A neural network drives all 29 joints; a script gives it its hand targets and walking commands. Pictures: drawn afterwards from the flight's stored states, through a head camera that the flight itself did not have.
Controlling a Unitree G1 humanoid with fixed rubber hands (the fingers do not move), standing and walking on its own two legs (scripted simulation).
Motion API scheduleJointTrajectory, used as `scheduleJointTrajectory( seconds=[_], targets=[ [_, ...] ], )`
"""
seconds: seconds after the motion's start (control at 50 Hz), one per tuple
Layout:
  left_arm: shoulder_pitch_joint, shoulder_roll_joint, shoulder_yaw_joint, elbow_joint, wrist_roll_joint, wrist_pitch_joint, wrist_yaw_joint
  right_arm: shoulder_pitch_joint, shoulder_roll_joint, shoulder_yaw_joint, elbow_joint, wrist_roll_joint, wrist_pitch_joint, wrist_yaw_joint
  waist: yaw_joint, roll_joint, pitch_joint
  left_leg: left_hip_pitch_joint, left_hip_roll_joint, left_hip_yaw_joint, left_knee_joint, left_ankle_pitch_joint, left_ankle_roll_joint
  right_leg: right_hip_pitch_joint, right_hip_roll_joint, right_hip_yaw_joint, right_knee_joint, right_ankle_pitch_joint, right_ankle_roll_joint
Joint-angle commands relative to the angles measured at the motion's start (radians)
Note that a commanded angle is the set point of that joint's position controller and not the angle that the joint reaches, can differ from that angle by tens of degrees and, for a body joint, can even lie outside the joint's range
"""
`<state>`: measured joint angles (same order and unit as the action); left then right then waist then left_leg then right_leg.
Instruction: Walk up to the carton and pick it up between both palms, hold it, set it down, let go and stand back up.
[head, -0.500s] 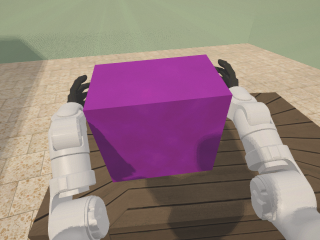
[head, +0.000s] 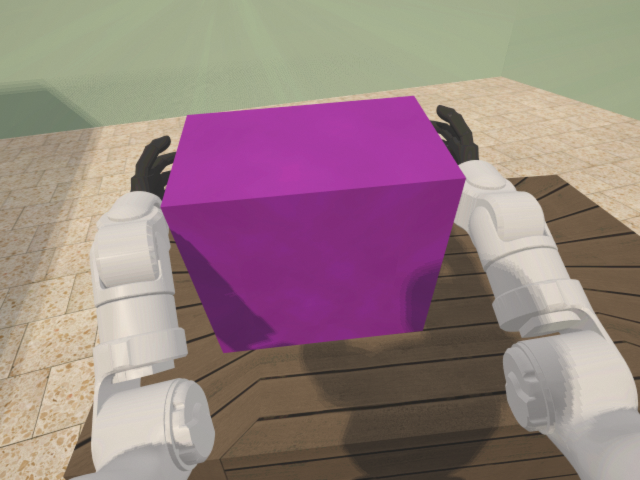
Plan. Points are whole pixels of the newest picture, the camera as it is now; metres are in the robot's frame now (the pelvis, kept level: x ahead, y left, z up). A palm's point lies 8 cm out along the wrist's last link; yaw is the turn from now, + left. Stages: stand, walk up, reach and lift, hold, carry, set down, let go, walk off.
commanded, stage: hold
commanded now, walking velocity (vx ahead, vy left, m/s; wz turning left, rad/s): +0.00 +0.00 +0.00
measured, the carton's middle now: (313, 231) +0.36 +0.01 +0.21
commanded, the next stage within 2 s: none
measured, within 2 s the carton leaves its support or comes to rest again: neither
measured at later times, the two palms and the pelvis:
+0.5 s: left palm (155, 201) +0.35 +0.18 +0.27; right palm (469, 170) +0.36 -0.18 +0.28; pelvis +0.00 +0.00 +0.00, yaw +0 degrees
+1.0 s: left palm (150, 208) +0.35 +0.19 +0.26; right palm (459, 162) +0.37 -0.17 +0.29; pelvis +0.00 +0.00 +0.00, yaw +1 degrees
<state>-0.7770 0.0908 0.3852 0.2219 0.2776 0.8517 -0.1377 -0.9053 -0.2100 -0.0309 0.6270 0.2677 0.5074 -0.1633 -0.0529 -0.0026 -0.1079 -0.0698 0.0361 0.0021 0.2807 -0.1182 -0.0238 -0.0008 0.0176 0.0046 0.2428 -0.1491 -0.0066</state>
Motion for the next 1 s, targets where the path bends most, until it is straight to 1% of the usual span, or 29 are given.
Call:
scheduleJointTrajectory(
  seconds=[0.0, 0.04, 0.1, 0.14, 0.16, 0.18, 0.22, 0.24, 0.3, 0.36, 0.4, 0.42, 0.46, 0.5, 0.56, 0.58, 0.62, 0.64, 0.66, 0.68, 0.72, 0.74, 0.76, 0.78, 0.8, 0.84, 0.86, 0.94, 0.98],
  targets=[
    [-0.547, -0.415, -0.345, -0.125, -0.166, -0.048, -0.157, -0.622, 0.497, 0.287, -0.279, 0.156, -0.009, 0.158, -0.021, -0.044, -0.299, 0.146, -0.061, 0.035, -0.002, 0.221, 0.021, 0.045, 0.037, -0.007, -0.017, 0.283, 0.037],
    [-0.555, -0.417, -0.389, -0.139, -0.17, -0.03, -0.149, -0.632, 0.47, 0.282, -0.309, 0.168, -0.008, 0.146, -0.047, -0.009, -0.291, 0.145, -0.06, 0.025, 0.014, 0.212, 0.017, 0.047, 0.041, -0.012, -0.01, 0.252, 0.03],
    [-0.611, -0.415, -0.408, -0.2, -0.169, -0.044, -0.135, -0.669, 0.491, 0.297, -0.369, 0.193, -0.02, 0.153, -0.021, 0.037, -0.341, 0.159, -0.068, 0.023, 0.023, 0.255, -0.003, 0.037, 0.04, -0.02, -0.004, 0.261, 0.028],
    [-0.58, -0.442, -0.436, -0.137, -0.159, -0.035, -0.135, -0.631, 0.452, 0.245, -0.287, 0.162, 0.001, 0.154, -0.063, 0.08, -0.228, 0.134, -0.063, 0.02, 0.001, 0.181, -0.018, -0.01, 0.035, -0.014, -0.034, 0.16, 0.012],
    [-0.598, -0.45, -0.448, -0.224, -0.165, -0.044, -0.131, -0.627, 0.492, 0.285, -0.338, 0.189, -0.009, 0.153, -0.037, 0.073, -0.296, 0.142, -0.062, 0.021, 0.019, 0.237, -0.012, 0.034, 0.043, -0.011, -0.012, 0.205, 0.012],
    [-0.567, -0.446, -0.468, -0.213, -0.183, -0.04, -0.125, -0.598, 0.466, 0.264, -0.312, 0.164, -0.002, 0.156, -0.057, 0.085, -0.273, 0.153, -0.053, 0.022, 0.011, 0.234, -0.025, 0.009, 0.048, -0.018, -0.015, 0.198, 0.003],
    [-0.57, -0.434, -0.435, -0.199, -0.156, -0.03, -0.131, -0.624, 0.481, 0.277, -0.318, 0.18, 0.005, 0.155, -0.044, 0.063, -0.236, 0.142, -0.059, 0.027, 0.017, 0.23, -0.017, 0.005, 0.036, -0.018, -0.016, 0.218, 0.02],
    [-0.55, -0.43, -0.435, -0.187, -0.135, -0.027, -0.132, -0.592, 0.461, 0.263, -0.26, 0.159, 0.019, 0.161, -0.039, 0.096, -0.208, 0.135, -0.058, 0.026, 0.0, 0.178, -0.023, -0.011, 0.039, -0.013, -0.026, 0.143, 0.008],
    [-0.573, -0.4, -0.372, -0.183, -0.125, -0.028, -0.134, -0.618, 0.484, 0.283, -0.256, 0.17, 0.016, 0.171, -0.012, 0.028, -0.241, 0.127, -0.058, 0.031, -0.01, 0.171, 0.007, 0.011, 0.04, -0.007, -0.019, 0.156, 0.02],
    [-0.616, -0.398, -0.343, -0.124, -0.137, -0.032, -0.151, -0.691, 0.503, 0.251, -0.259, 0.15, 0.012, 0.181, -0.006, -0.023, -0.21, 0.075, -0.054, 0.035, -0.031, 0.076, 0.029, -0.025, 0.037, -0.006, -0.032, 0.047, 0.022],
    [-0.582, -0.394, -0.335, -0.059, -0.123, -0.024, -0.159, -0.65, 0.48, 0.233, -0.205, 0.127, 0.017, 0.19, -0.006, -0.012, -0.159, 0.053, -0.049, 0.033, -0.053, 0.044, 0.026, -0.022, 0.043, -0.004, -0.034, 0.031, 0.01],
    [-0.619, -0.389, -0.305, -0.027, -0.111, -0.026, -0.164, -0.684, 0.502, 0.25, -0.203, 0.136, 0.015, 0.194, 0.034, -0.019, -0.145, 0.025, -0.057, 0.04, -0.052, 0.011, 0.037, -0.029, 0.039, -0.001, -0.044, 0.004, 0.014],
    [-0.621, -0.402, -0.348, -0.048, -0.138, -0.035, -0.158, -0.69, 0.502, 0.236, -0.205, 0.12, 0.005, 0.189, -0.007, -0.008, -0.202, 0.051, -0.058, 0.041, -0.042, 0.034, 0.025, -0.024, 0.035, -0.01, -0.034, 0.047, 0.015],
    [-0.628, -0.418, -0.325, -0.014, -0.152, -0.039, -0.16, -0.714, 0.502, 0.234, -0.223, 0.129, -0.004, 0.19, -0.006, -0.011, -0.219, 0.06, -0.058, 0.039, -0.038, 0.039, 0.033, -0.016, 0.032, -0.005, -0.038, 0.05, 0.023],
    [-0.61, -0.394, -0.298, -0.015, -0.157, -0.054, -0.143, -0.753, 0.523, 0.274, -0.279, 0.168, -0.023, 0.181, 0.033, -0.033, -0.281, 0.075, -0.065, 0.028, -0.015, 0.121, 0.039, 0.013, 0.042, -0.002, -0.03, 0.141, 0.03],
    [-0.611, -0.427, -0.35, -0.047, -0.18, -0.06, -0.136, -0.727, 0.511, 0.274, -0.285, 0.169, -0.021, 0.177, 0.001, -0.014, -0.328, 0.108, -0.06, 0.024, -0.007, 0.134, 0.028, 0.004, 0.038, -0.008, -0.021, 0.178, 0.029],
    [-0.65, -0.43, -0.337, -0.047, -0.18, -0.065, -0.133, -0.769, 0.515, 0.273, -0.315, 0.169, -0.033, 0.173, 0.006, -0.02, -0.329, 0.112, -0.065, 0.025, 0.004, 0.148, 0.029, 0.005, 0.041, -0.009, -0.027, 0.181, 0.029],
    [-0.565, -0.416, -0.373, -0.09, -0.18, -0.06, -0.132, -0.631, 0.486, 0.266, -0.245, 0.162, -0.014, 0.166, -0.029, -0.007, -0.305, 0.124, -0.062, 0.017, 0.002, 0.171, 0.015, 0.016, 0.05, -0.014, -0.014, 0.199, 0.025],
    [-0.569, -0.44, -0.378, -0.069, -0.18, -0.053, -0.136, -0.672, 0.475, 0.264, -0.285, 0.162, -0.016, 0.159, -0.025, -0.012, -0.299, 0.14, -0.058, 0.022, 0.003, 0.2, 0.015, 0.026, 0.045, -0.016, -0.023, 0.213, 0.022],
    [-0.562, -0.441, -0.408, -0.111, -0.195, -0.056, -0.135, -0.645, 0.453, 0.245, -0.273, 0.166, -0.012, 0.162, -0.053, 0.012, -0.3, 0.143, -0.047, 0.012, 0.01, 0.219, -0.008, 0.008, 0.06, -0.026, -0.015, 0.206, 0.016],
    [-0.576, -0.427, -0.394, -0.151, -0.186, -0.054, -0.13, -0.639, 0.48, 0.273, -0.287, 0.173, -0.011, 0.163, -0.045, 0.016, -0.326, 0.155, -0.054, 0.017, 0.007, 0.22, 0.0, 0.032, 0.044, -0.017, -0.012, 0.208, 0.02],
    [-0.632, -0.404, -0.383, -0.096, -0.166, -0.051, -0.128, -0.656, 0.448, 0.216, -0.204, 0.139, -0.001, 0.166, -0.052, 0.046, -0.235, 0.11, -0.057, 0.014, -0.016, 0.135, -0.01, -0.013, 0.045, -0.019, -0.034, 0.1, 0.01],
    [-0.628, -0.416, -0.388, -0.105, -0.165, -0.05, -0.131, -0.687, 0.468, 0.24, -0.243, 0.151, -0.01, 0.164, -0.032, 0.039, -0.265, 0.099, -0.055, 0.019, -0.009, 0.128, -0.002, -0.006, 0.038, -0.01, -0.023, 0.102, 0.011],
    [-0.637, -0.435, -0.417, -0.143, -0.179, -0.052, -0.131, -0.663, 0.462, 0.229, -0.243, 0.144, -0.003, 0.168, -0.057, 0.063, -0.277, 0.107, -0.055, 0.022, -0.009, 0.164, -0.019, -0.001, 0.04, -0.021, -0.013, 0.138, 0.014],
    [-0.612, -0.419, -0.412, -0.11, -0.178, -0.051, -0.135, -0.675, 0.471, 0.232, -0.278, 0.161, -0.003, 0.169, -0.03, 0.033, -0.246, 0.077, -0.054, 0.016, -0.012, 0.137, -0.006, 0.004, 0.041, -0.008, -0.022, 0.115, 0.014],
    [-0.634, -0.437, -0.443, -0.157, -0.184, -0.046, -0.125, -0.661, 0.472, 0.24, -0.247, 0.162, -0.003, 0.167, -0.048, 0.061, -0.279, 0.096, -0.053, 0.015, -0.006, 0.15, -0.011, 0.018, 0.042, -0.015, -0.014, 0.13, 0.013],
    [-0.632, -0.41, -0.399, -0.127, -0.171, -0.047, -0.132, -0.652, 0.471, 0.229, -0.206, 0.155, 0.01, 0.171, -0.032, 0.054, -0.215, 0.066, -0.057, 0.025, -0.013, 0.135, -0.013, 0.014, 0.039, -0.01, -0.023, 0.112, 0.009],
    [-0.609, -0.437, -0.442, -0.204, -0.181, -0.049, -0.127, -0.644, 0.495, 0.274, -0.301, 0.185, 0.008, 0.162, -0.029, 0.082, -0.34, 0.136, -0.068, 0.026, 0.019, 0.221, -0.019, 0.027, 0.033, -0.01, -0.004, 0.212, 0.017],
    [-0.58, -0.431, -0.406, -0.123, -0.159, -0.023, -0.137, -0.665, 0.438, 0.247, -0.261, 0.181, 0.018, 0.162, -0.029, 0.077, -0.266, 0.119, -0.063, 0.021, 0.012, 0.206, -0.014, -0.001, 0.033, -0.002, -0.019, 0.194, 0.019]
  ],
)
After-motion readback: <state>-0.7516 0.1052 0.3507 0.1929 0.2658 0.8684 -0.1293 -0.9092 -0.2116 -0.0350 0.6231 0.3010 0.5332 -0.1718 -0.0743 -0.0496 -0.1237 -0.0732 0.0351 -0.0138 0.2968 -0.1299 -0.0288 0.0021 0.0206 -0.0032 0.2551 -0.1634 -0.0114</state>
